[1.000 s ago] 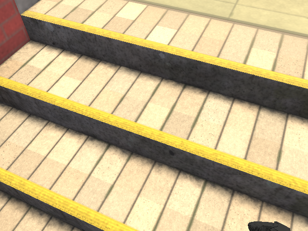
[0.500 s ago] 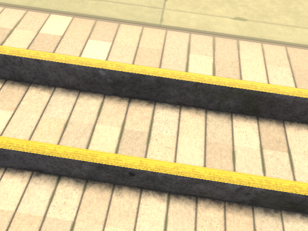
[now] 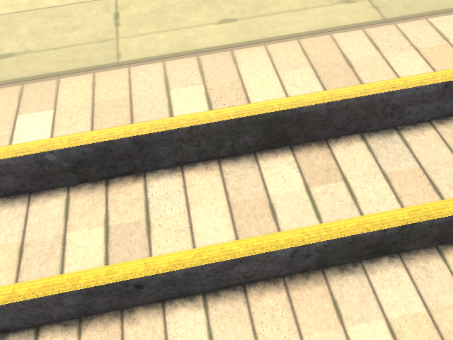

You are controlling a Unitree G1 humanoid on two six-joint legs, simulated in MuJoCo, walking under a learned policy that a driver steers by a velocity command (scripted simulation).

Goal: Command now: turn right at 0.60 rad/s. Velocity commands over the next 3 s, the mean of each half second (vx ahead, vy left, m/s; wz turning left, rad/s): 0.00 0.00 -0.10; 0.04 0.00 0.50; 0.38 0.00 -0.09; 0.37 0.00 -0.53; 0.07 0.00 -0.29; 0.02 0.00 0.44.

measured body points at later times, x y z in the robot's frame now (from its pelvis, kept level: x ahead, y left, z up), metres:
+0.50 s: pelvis +0.00 +0.04 +0.01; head +0.01 +0.05 +0.46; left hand +0.11 +0.27 -0.12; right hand +0.09 -0.20 -0.10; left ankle +0.01 +0.13 -0.73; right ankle -0.02 -0.09 -0.68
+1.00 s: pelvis -0.01 -0.01 +0.01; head +0.01 -0.04 +0.46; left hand +0.02 +0.25 -0.09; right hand +0.17 -0.23 -0.12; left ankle -0.09 +0.11 -0.59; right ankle +0.01 -0.08 -0.73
